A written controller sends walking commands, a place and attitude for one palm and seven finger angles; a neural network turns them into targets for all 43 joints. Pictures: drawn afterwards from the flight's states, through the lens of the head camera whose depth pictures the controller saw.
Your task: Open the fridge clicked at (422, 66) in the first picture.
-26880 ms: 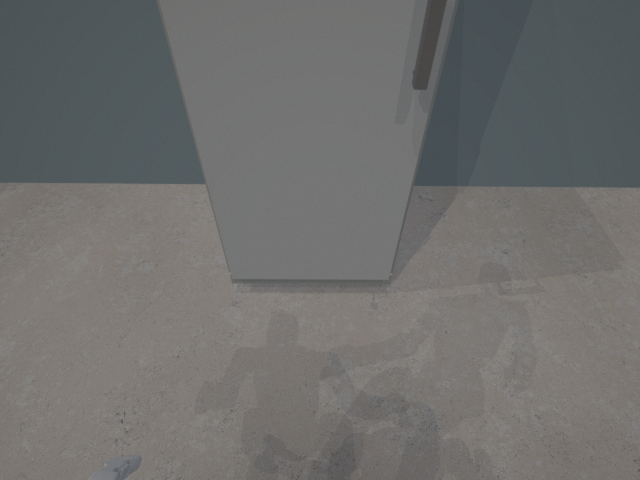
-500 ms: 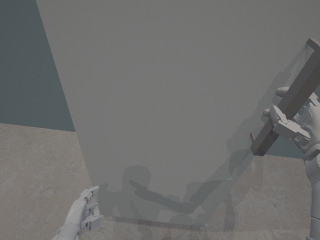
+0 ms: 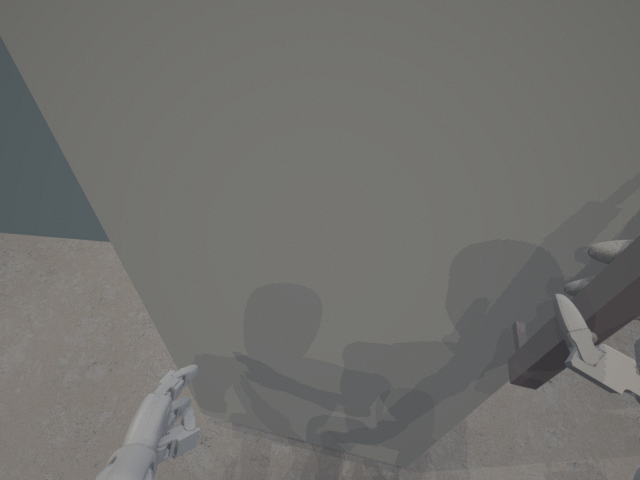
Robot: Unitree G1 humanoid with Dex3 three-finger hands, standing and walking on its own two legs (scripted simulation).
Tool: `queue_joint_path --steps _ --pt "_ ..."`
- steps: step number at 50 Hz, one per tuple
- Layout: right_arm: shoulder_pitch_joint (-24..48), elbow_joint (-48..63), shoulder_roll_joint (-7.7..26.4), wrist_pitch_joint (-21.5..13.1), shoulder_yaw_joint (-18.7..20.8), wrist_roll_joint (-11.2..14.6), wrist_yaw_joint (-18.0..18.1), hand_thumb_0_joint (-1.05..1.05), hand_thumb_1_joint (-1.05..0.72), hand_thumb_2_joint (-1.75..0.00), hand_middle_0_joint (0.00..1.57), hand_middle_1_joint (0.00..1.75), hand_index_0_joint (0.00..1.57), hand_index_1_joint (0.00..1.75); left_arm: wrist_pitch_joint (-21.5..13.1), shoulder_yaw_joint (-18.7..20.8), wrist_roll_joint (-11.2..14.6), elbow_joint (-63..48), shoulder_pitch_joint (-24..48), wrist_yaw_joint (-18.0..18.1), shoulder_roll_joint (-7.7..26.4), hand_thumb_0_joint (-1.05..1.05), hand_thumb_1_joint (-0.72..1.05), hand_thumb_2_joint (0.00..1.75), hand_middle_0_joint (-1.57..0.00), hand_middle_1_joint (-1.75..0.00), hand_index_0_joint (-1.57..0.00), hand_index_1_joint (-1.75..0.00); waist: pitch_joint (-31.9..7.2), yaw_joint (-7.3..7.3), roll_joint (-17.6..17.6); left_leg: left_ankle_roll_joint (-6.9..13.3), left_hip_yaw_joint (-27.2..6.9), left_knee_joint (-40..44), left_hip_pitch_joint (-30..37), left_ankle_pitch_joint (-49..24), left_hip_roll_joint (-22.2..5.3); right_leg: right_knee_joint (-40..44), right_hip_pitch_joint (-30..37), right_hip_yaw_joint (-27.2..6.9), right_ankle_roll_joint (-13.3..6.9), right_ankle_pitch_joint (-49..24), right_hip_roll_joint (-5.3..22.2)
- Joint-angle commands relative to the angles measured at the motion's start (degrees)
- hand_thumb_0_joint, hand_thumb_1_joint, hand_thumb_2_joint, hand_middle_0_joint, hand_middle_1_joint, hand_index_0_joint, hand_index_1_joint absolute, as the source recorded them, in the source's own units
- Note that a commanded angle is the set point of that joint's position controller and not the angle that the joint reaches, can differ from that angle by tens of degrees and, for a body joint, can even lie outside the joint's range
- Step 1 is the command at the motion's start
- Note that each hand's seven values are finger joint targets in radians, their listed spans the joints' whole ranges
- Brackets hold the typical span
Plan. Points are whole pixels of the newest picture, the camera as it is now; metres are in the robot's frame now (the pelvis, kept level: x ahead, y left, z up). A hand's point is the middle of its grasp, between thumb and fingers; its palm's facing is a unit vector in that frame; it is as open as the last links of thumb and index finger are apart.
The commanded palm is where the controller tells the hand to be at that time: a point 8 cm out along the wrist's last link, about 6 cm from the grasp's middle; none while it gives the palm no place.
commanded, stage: walk backward, drawing the door open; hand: right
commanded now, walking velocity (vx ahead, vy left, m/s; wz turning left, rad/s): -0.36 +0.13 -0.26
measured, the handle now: (593, 284) +0.26 -0.21 +0.21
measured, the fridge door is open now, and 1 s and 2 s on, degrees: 10 32 57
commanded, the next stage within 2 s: none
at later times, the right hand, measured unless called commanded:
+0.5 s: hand (583, 450) +0.13 -0.16 +0.20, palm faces +0.39 +0.88 -0.28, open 8.1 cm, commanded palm +0.08 -0.20 +0.21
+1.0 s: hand out of the picture +0.04 -0.09 +0.20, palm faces +0.59 +0.76 -0.25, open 8.1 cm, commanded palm -0.02 -0.11 +0.21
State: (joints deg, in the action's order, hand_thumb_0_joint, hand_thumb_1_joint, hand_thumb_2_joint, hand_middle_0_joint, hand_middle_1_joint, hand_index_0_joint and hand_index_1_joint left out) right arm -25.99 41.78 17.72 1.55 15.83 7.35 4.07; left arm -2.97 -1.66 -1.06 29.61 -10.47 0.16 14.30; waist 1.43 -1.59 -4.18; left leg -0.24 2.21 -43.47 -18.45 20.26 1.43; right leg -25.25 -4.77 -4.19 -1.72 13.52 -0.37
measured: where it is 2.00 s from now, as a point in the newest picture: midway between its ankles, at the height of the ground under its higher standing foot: outside the picture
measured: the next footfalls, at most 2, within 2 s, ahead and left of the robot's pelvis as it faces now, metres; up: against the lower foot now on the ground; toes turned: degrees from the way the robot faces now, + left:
left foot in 0.12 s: +0.14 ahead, +0.11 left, +0.00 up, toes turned -2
right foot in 0.42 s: -0.05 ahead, -0.09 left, +0.00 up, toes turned -11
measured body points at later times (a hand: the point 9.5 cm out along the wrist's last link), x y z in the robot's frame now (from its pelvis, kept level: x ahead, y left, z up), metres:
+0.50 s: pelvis -0.09 +0.05 -0.02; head -0.08 +0.05 +0.43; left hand +0.11 +0.25 -0.10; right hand +0.10 -0.20 +0.21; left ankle +0.01 +0.14 -0.70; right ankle -0.09 -0.08 -0.75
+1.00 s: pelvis -0.13 +0.19 -0.03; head -0.08 +0.15 +0.42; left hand +0.15 +0.30 -0.10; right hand +0.00 -0.13 +0.21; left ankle -0.08 +0.25 -0.73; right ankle -0.20 +0.11 -0.76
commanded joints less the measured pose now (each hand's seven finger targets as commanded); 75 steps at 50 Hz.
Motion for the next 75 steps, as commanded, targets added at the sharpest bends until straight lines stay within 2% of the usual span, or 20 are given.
queue_joint_path --steps 1,7,18,19,21,23,27,33,38,45,47,48,49,56,61,63,65,67,71,75 --pt "5.2 12.2 8.4 -8.4 5.4 -2.7 2.2 0.0 -0.9 -0.9 0.45 1.4 0.45 1.4 -2.5 3.0 0.6 -7.0 4.0 0.9 3.7 0.0 0.9 0.9 -0.2 -0.3 -0.2 -0.3 -7.8 1.31 -6.0 0.5 -0.4 10.3 -5.1 -5.8 -0.8 -1.9 10.9 -7.2 -2.4 -54.8 10.2" --pt "12.2 8.1 13.7 -12.0 10.4 -3.7 3.6 0.0 -0.9 -0.9 0.45 1.4 0.45 1.4 -3.5 2.6 0.3 -6.8 3.6 3.4 1.4 0.0 0.9 0.9 -0.2 -0.3 -0.2 -0.3 -14.1 1.05 13.1 5.8 -15.3 20.0 17.3 -50.2 -17.9 -20.9 -15.0 0.2 1.6 6.9 -1.9" --pt "21.5 7.4 10.6 -12.6 6.5 -4.5 4.1 0.0 -0.9 -0.9 0.45 1.4 0.45 1.4 -1.9 0.9 -0.5 -4.2 3.8 4.9 1.1 0.0 0.9 0.9 -0.2 -0.3 -0.2 -0.3 -11.5 2.67 10.5 1.8 -0.2 29.6 -1.4 8.5 -13.2 -8.0 -5.4 9.5 0.5 11.3 -1.5" --pt "22.7 7.6 10.4 -12.8 5.7 -4.5 3.8 0.0 -0.9 -0.9 0.45 1.4 0.45 1.4 -2.2 1.2 -0.4 -4.4 3.0 4.9 1.5 0.0 0.9 0.9 -0.2 -0.3 -0.2 -0.3 -10.2 3.28 7.1 0.3 0.9 26.2 -3.6 10.7 -11.8 -0.8 -3.4 7.9 0.1 9.3 -0.5" --pt "26.0 10.4 8.9 -13.9 3.2 -4.7 3.8 0.0 -0.9 -0.9 0.45 1.4 0.45 1.4 -3.5 2.4 0.0 -7.4 4.3 4.5 4.6 0.0 0.9 0.9 -0.2 -0.3 -0.2 -0.3 -4.9 3.04 -15.2 -2.7 3.9 -8.3 -8.6 8.5 -1.8 19.3 -14.1 -26.0 -7.9 18.8 20.6" --pt "31.2 11.0 9.7 -13.4 3.2 -5.8 3.8 0.0 -0.9 -0.9 0.45 1.4 0.45 1.4 -4.2 3.4 0.2 -4.9 5.3 3.0 1.6 0.0 0.9 0.9 -0.2 -0.3 -0.2 -0.3 -2.0 3.3 -7.0 -2.2 -7.7 -31.5 -8.5 2.9 -1.2 19.1 -23.2 -31.8 -13.6 11.8 26.5" --pt "29.3 10.3 6.5 -12.8 -0.5 -6.4 3.6 0.0 -0.9 -0.9 0.45 1.4 0.45 1.4 -6.2 4.7 0.7 -3.8 8.3 1.6 3.0 0.0 0.9 0.9 -0.2 -0.3 -0.2 -0.3 -2.9 1.25 -4.6 -2.0 -3.1 -12.6 -9.1 4.6 -1.1 6.6 -9.6 -12.5 -6.1 -4.2 14.2" --pt "33.8 9.1 9.2 -13.8 2.0 -5.4 1.5 0.0 -0.9 -0.9 0.45 1.4 0.45 1.4 -8.0 5.0 -0.4 -1.3 6.1 1.6 2.1 0.0 0.9 0.9 -0.2 -0.3 -0.2 -0.3 -11.5 1.74 -11.9 -1.3 -2.7 22.6 7.5 -0.2 2.6 3.5 0.3 -17.2 -3.1 -16.3 11.8" --pt "34.0 8.1 14.7 -13.9 9.4 -4.1 1.3 0.0 -0.9 -0.9 0.45 1.4 0.45 1.4 -7.2 6.1 1.9 -2.6 8.3 3.2 0.5 0.0 0.9 0.9 -0.2 -0.3 -0.2 -0.3 -16.3 -0.77 23.1 9.9 -10.3 23.3 13.2 -37.3 -19.6 -41.2 -17.4 2.1 2.0 19.2 -2.0" --pt "34.1 6.2 8.9 -13.2 4.0 -3.8 1.5 0.0 -0.9 -0.9 0.45 1.4 0.45 1.4 -6.3 3.0 -0.9 -3.6 5.8 5.1 -1.5 0.0 0.9 0.9 -0.2 -0.3 -0.2 -0.3 -14.6 1.56 10.1 9.5 -1.0 10.4 20.2 -50.2 -14.3 -7.8 -14.6 10.3 1.8 6.7 0.4" --pt "36.0 6.8 6.9 -12.9 0.5 -3.2 1.1 0.0 -0.9 -0.9 0.45 1.4 0.45 1.4 -6.3 4.5 -0.4 -3.3 1.7 5.3 1.3 0.0 0.9 0.9 -0.2 -0.3 -0.2 -0.3 -16.4 5.61 -1.4 1.9 5.1 -9.3 -2.6 -33.1 -7.4 6.6 12.9 -0.7 -0.4 -21.9 8.0" --pt "38.7 8.0 5.8 -14.0 -0.9 -3.5 0.5 0.0 -0.9 -0.9 0.45 1.4 0.45 1.4 -6.7 5.7 -0.9 -3.6 2.9 4.7 3.2 0.0 0.9 0.9 -0.2 -0.3 -0.2 -0.3 -15.8 4.0 -12.3 -2.7 2.3 -21.5 -21.3 5.5 0.1 7.1 25.2 -25.7 -5.5 -55.3 26.4" --pt "40.5 7.0 7.3 -15.1 0.3 -5.9 0.0 0.0 -0.9 -0.9 0.45 1.4 0.45 1.4 -6.8 5.3 -1.4 -2.3 2.5 3.1 2.9 0.0 0.9 0.9 -0.2 -0.3 -0.2 -0.3 -14.9 3.58 -7.7 -1.7 -6.5 -28.0 -24.4 12.1 0.6 3.5 25.3 -30.9 -9.5 -58.9 30.6" --pt "42.1 3.4 4.2 -13.2 -2.0 -5.3 -1.4 0.0 -0.9 -0.9 0.45 1.4 0.45 1.4 -7.1 6.5 0.8 0.1 7.1 2.1 3.5 0.0 0.9 0.9 -0.2 -0.3 -0.2 -0.3 -8.3 1.71 -8.7 -1.7 -5.1 -9.9 -2.5 -5.7 -3.0 5.1 -5.7 -4.1 -3.2 -15.3 15.9" --pt "42.9 -0.1 8.0 -12.0 1.4 -4.4 -0.6 0.0 -0.9 -0.9 0.45 1.4 0.45 1.4 -5.6 5.5 2.5 -2.2 9.3 2.7 3.7 0.0 0.9 0.9 -0.2 -0.3 -0.2 -0.3 -6.2 1.38 -13.4 -3.9 2.5 3.1 16.6 -0.3 2.3 7.6 -22.1 -6.0 -3.7 15.5 12.8" --pt "41.7 -0.6 9.6 -11.9 2.9 -4.3 -0.1 0.0 -0.9 -0.9 0.45 1.4 0.45 1.4 -5.3 5.1 2.7 -2.0 8.4 2.6 1.7 0.0 0.9 0.9 -0.2 -0.3 -0.2 -0.3 -8.1 0.82 1.2 -2.4 0.5 20.0 19.2 -0.7 -1.2 -7.5 -20.5 -2.7 -0.4 16.6 4.5" --pt "39.8 1.7 15.4 -12.2 8.1 -4.6 0.6 0.0 -0.9 -0.9 0.45 1.4 0.45 1.4 -5.7 5.5 2.5 -1.7 10.1 3.5 -0.6 0.0 0.9 0.9 -0.2 -0.3 -0.2 -0.3 -10.0 -0.12 28.6 8.6 -19.8 29.9 9.0 -6.3 -21.9 -49.6 -24.7 1.8 2.2 24.0 -2.4" --pt "40.4 3.0 17.4 -11.8 10.1 -3.9 1.8 0.0 -0.9 -0.9 0.45 1.4 0.45 1.4 -5.4 3.3 0.2 -1.0 9.4 3.1 -1.7 0.0 0.9 0.9 -0.2 -0.3 -0.2 -0.3 -10.4 1.67 13.1 12.4 -15.7 25.6 7.8 -15.5 -25.4 -57.3 -28.2 1.6 2.7 20.4 1.5" --pt "35.0 2.2 10.7 -12.7 7.0 -2.5 1.1 0.0 -0.9 -0.9 0.45 1.4 0.45 1.4 -3.5 4.4 1.1 -2.7 10.8 4.7 -0.7 0.0 0.9 0.9 -0.2 -0.3 -0.2 -0.3 -6.3 1.57 19.2 11.6 0.2 18.4 12.4 -33.2 -19.4 -39.9 -22.4 6.4 3.1 20.0 3.8" --pt "35.1 4.4 9.9 -12.6 4.9 -2.3 1.4 0.0 -0.9 -0.9 0.45 1.4 0.45 1.4 -3.4 5.1 0.5 -2.8 6.1 5.3 0.9 0.0 0.9 0.9 -0.2 -0.3 -0.2 -0.3 -11.3 4.5 6.2 5.9 7.3 0.9 5.6 -28.7 -12.9 -2.9 -2.4 11.6 3.0 0.8 0.6"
